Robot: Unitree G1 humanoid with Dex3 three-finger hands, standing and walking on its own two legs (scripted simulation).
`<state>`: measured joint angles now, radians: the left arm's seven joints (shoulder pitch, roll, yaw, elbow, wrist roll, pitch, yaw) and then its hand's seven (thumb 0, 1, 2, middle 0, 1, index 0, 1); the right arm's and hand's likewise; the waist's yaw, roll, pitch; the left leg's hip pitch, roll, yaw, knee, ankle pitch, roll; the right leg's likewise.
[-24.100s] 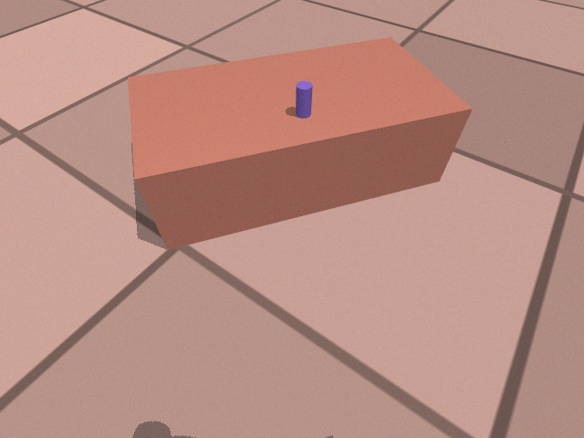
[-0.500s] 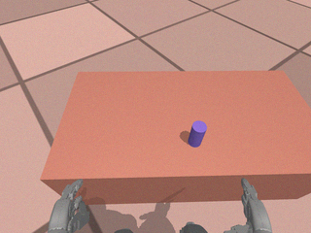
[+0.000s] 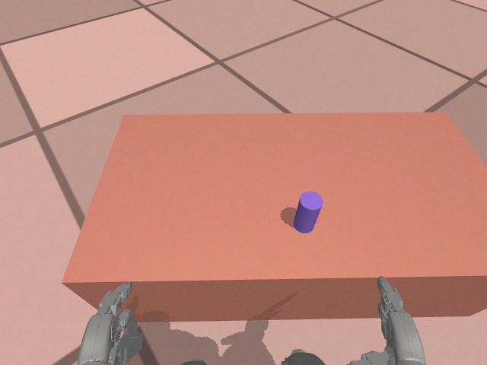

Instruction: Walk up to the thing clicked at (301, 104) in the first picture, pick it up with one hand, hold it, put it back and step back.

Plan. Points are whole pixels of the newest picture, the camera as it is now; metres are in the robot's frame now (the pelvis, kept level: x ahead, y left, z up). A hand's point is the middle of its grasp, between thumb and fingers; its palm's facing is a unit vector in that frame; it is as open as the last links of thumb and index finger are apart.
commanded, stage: home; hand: right
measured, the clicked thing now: (307, 213) +0.53 -0.18 -0.24
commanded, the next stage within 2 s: stand in 1.18 s
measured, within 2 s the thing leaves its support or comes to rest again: neither
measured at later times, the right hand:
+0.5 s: hand (366, 334) +0.18 -0.19 -0.05, palm faces +0.11 +0.96 -0.24, open 17.2 cm
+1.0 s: hand (363, 344) +0.16 -0.18 -0.06, palm faces +0.14 +0.95 -0.28, open 17.2 cm
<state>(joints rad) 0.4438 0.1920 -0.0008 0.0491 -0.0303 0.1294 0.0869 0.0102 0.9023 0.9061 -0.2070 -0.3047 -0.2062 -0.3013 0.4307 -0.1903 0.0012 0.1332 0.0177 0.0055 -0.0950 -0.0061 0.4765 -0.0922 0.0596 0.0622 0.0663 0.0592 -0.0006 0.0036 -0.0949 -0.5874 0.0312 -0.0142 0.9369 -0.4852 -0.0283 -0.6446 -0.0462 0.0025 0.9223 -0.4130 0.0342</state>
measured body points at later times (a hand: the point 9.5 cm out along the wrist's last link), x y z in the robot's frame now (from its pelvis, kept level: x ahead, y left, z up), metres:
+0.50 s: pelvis +0.00 -0.01 +0.00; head +0.03 -0.01 +0.45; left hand +0.17 +0.22 -0.03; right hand +0.17 -0.24 -0.04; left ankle -0.01 +0.14 -0.69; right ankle +0.03 -0.14 -0.69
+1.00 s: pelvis -0.01 +0.00 +0.00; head +0.02 +0.00 +0.44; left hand +0.15 +0.24 -0.08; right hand +0.15 -0.23 -0.04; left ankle -0.01 +0.14 -0.69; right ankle +0.03 -0.14 -0.69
